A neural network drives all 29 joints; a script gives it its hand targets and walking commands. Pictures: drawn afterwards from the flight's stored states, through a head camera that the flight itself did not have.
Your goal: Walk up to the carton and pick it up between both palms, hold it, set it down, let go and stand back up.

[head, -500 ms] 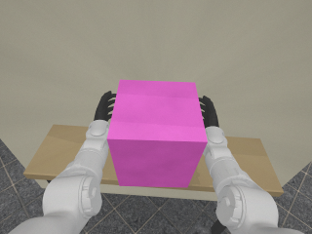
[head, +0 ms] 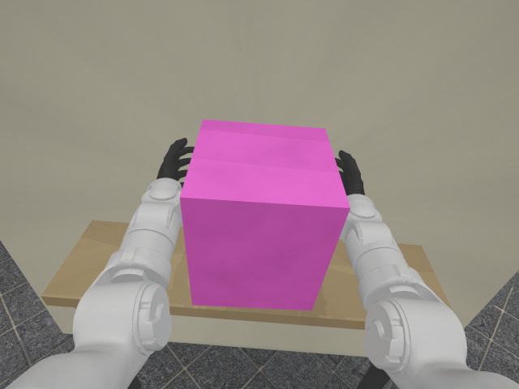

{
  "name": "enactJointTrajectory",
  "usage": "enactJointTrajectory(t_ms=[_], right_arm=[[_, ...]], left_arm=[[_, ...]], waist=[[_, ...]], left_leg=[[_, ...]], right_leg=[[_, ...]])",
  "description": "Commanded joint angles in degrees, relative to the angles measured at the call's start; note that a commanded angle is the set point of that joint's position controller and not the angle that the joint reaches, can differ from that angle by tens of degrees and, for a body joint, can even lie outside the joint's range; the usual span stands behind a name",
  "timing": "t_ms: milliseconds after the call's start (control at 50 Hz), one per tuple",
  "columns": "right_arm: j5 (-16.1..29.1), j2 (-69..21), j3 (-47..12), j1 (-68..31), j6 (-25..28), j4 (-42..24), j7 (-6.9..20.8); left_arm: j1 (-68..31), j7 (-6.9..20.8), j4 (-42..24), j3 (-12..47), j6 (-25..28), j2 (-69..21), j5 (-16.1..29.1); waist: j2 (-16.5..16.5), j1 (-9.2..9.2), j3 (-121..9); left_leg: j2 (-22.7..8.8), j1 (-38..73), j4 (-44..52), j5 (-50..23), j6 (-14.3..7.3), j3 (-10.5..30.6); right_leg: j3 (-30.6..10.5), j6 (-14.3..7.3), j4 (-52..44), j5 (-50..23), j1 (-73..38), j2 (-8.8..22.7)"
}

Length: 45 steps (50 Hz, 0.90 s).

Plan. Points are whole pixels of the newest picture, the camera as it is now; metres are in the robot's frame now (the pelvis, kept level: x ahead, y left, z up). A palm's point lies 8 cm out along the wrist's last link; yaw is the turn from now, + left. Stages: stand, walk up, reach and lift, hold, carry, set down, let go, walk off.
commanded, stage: reach and lift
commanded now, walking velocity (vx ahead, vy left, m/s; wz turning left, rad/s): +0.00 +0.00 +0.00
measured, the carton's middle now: (258, 217) +0.38 +0.02 +0.11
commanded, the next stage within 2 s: hold in 1.42 s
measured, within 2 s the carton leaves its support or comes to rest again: neither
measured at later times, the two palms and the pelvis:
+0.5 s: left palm (164, 163) +0.38 +0.17 +0.21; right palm (357, 182) +0.38 -0.13 +0.20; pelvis +0.00 +0.00 +0.00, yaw +0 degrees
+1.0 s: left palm (164, 156) +0.38 +0.17 +0.22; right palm (363, 168) +0.38 -0.13 +0.22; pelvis +0.00 +0.00 +0.00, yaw +0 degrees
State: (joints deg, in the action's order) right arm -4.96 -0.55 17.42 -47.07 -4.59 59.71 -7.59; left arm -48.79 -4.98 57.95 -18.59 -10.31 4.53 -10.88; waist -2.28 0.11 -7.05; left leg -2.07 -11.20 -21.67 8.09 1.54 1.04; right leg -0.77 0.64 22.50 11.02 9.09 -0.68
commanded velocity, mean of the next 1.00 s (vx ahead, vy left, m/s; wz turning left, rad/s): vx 0.00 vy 0.00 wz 0.00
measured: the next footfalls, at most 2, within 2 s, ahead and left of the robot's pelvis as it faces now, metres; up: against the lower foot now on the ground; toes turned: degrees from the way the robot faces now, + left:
none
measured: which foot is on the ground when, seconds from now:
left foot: down 0.00-1.00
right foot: down 0.00-1.00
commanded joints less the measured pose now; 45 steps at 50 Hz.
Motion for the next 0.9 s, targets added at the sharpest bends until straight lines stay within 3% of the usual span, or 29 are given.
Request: enactJointTrajectory(t_ms=[0, 60, 280, 420, 580, 760, 880], right_arm=[[6.35, -34.32, -20.37, -50.39, 2.33, -20.86, 5.88], [8.37, -33.94, -22.25, -49.40, 0.70, -23.24, 4.98], [11.56, -30.38, -22.41, -52.13, -4.44, -26.28, 3.56], [16.13, -32.01, -26.82, -56.08, -5.83, -32.85, 2.84], [17.06, -30.74, -25.94, -53.76, -9.76, -29.40, 2.23], [20.76, -33.35, -29.04, -56.29, -11.30, -34.51, 1.44], [21.39, -31.95, -28.59, -55.35, -13.09, -33.88, 0.94]], left_arm=[[-41.25, 9.55, -19.02, 19.89, -1.25, -44.25, 3.84], [-38.19, 10.13, -20.89, 20.85, -3.98, -44.37, 4.29], [-37.03, 12.35, -23.61, 19.63, -12.06, -42.76, 2.70], [-39.79, 10.96, -29.55, 25.31, -13.79, -45.53, 6.36], [-37.74, 11.52, -27.62, 21.38, -17.44, -42.23, 4.58], [-42.11, 10.67, -33.70, 24.66, -17.65, -43.09, 7.80], [-40.89, 10.85, -32.96, 24.19, -19.39, -42.19, 7.30]], waist=[[4.18, -4.51, -23.52], [3.64, -5.21, -22.77], [4.93, -6.11, -15.11], [6.46, -6.35, -22.49], [3.61, -5.94, -16.02], [4.15, -6.31, -22.89], [4.28, -6.56, -19.88]], left_leg=[[4.40, 13.83, 1.28, -12.99, 0.71, -2.90], [4.72, 14.24, 1.09, -14.01, 0.60, -2.57], [4.95, 12.20, 3.06, -8.60, 0.10, -2.08], [4.82, 15.68, 1.38, -12.89, 0.88, -1.11], [4.82, 13.56, 3.27, -6.62, -0.57, -1.24], [5.07, 15.54, 1.31, -11.50, -0.10, -0.59], [4.80, 14.88, 1.93, -9.13, -0.22, -0.51]], right_leg=[[2.55, 1.85, -7.69, -14.28, -8.39, -2.16], [2.56, 2.14, -7.91, -15.51, -9.28, -2.40], [2.54, 1.84, -9.43, -9.10, -7.96, -2.28], [2.81, 1.49, -8.60, -12.56, -8.24, -2.90], [2.58, 1.83, -9.93, -7.50, -6.40, -2.32], [2.35, 2.18, -8.45, -13.26, -7.72, -2.65], [2.30, 2.01, -9.05, -10.66, -6.25, -2.52]])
